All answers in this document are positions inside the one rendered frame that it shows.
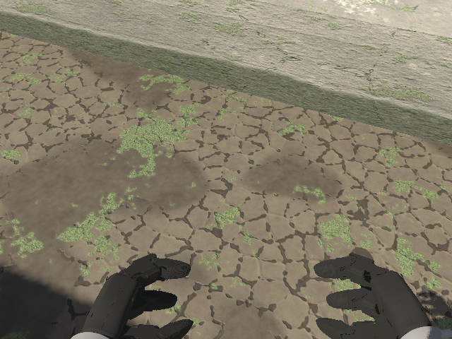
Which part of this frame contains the left robot hand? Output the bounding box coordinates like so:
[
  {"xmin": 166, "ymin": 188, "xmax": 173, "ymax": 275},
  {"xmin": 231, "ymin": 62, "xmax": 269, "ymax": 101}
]
[{"xmin": 81, "ymin": 253, "xmax": 194, "ymax": 339}]

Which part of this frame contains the right robot hand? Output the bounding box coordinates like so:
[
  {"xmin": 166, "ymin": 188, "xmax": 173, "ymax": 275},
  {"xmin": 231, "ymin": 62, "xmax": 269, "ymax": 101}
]
[{"xmin": 314, "ymin": 253, "xmax": 432, "ymax": 339}]

